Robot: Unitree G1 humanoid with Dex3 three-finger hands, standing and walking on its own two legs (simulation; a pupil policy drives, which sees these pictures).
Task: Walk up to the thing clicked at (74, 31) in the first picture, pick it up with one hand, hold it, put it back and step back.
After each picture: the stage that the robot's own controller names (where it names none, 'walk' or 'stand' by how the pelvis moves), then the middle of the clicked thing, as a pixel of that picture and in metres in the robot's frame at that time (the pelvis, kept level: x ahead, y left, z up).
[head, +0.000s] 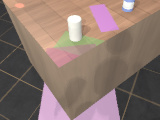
stand; (75, 28) +0.66 +0.05 -0.01
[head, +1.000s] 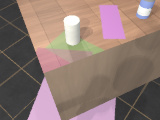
rise first; (72, 30) +0.58 +0.07 +0.02
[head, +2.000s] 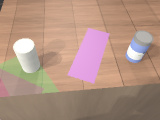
rise first; (27, 56) +0.41 +0.22 +0.03
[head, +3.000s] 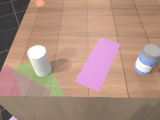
stand; (40, 61) +0.43 +0.19 +0.01
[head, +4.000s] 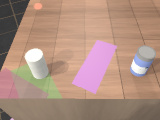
stand; (37, 64) +0.43 +0.20 -0.01
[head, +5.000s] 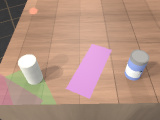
stand; (31, 70) +0.42 +0.23 -0.01
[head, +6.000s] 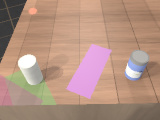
stand; (31, 70) +0.41 +0.23 -0.01
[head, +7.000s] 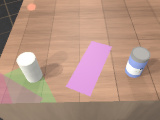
rise first; (30, 67) +0.41 +0.23 -0.01
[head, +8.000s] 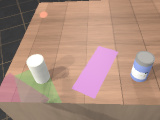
rise first; (39, 69) +0.42 +0.23 +0.00
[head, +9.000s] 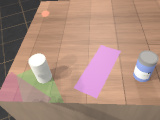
go down; (41, 69) +0.42 +0.22 +0.00
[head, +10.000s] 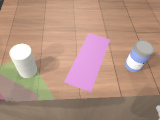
go down; (24, 61) +0.42 +0.20 +0.02
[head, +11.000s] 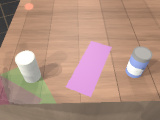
go down; (29, 67) +0.42 +0.21 +0.01
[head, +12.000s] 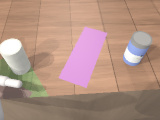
close in; (16, 57) +0.42 +0.23 +0.05
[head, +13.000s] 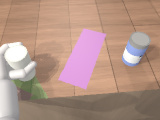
lift; (21, 64) +0.40 +0.21 +0.05
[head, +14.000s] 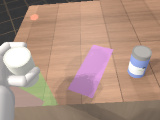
lift; (23, 68) +0.32 +0.19 +0.16
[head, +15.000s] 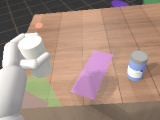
lift; (36, 57) +0.34 +0.16 +0.18
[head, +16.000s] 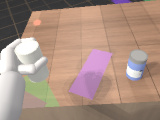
hold; (33, 62) +0.34 +0.17 +0.16
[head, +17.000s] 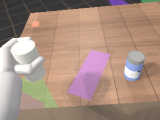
crouch; (29, 61) +0.34 +0.18 +0.17
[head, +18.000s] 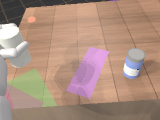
crouch; (15, 47) +0.40 +0.22 +0.17
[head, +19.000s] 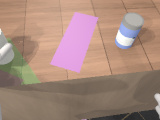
lower; out of the picture +0.45 +0.25 +0.07
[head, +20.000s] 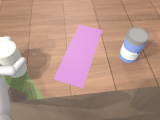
lower; (11, 60) +0.41 +0.22 +0.06
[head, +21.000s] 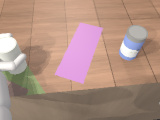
lower; (11, 56) +0.42 +0.22 +0.06
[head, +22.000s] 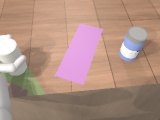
lower; (11, 58) +0.42 +0.23 +0.05
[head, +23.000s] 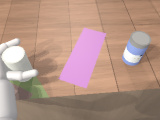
open; (19, 65) +0.39 +0.21 +0.05
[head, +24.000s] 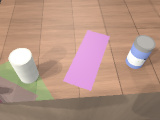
sink last; (25, 66) +0.39 +0.20 +0.04
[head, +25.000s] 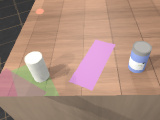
stand; (37, 67) +0.42 +0.22 +0.03
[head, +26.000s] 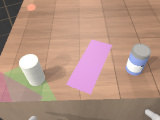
stand; (33, 70) +0.40 +0.21 +0.01
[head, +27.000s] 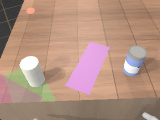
stand; (33, 72) +0.40 +0.22 +0.00
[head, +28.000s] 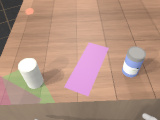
stand; (31, 73) +0.40 +0.22 +0.00
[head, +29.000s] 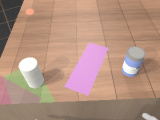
stand; (32, 73) +0.40 +0.22 +0.00
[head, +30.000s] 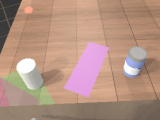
stand; (30, 74) +0.39 +0.22 +0.00
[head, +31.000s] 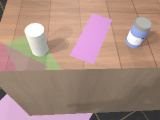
walk; (37, 40) +0.49 +0.18 +0.01
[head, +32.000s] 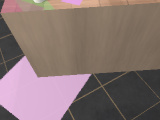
walk; out of the picture +0.84 +0.25 +0.03
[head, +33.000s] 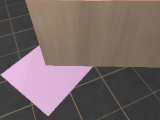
walk; out of the picture +1.10 +0.18 +0.01
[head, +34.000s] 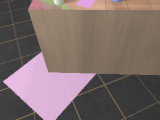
stand; out of the picture +1.04 +0.17 -0.01
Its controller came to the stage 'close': yes
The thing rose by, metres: 0.21
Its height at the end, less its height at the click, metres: +0.00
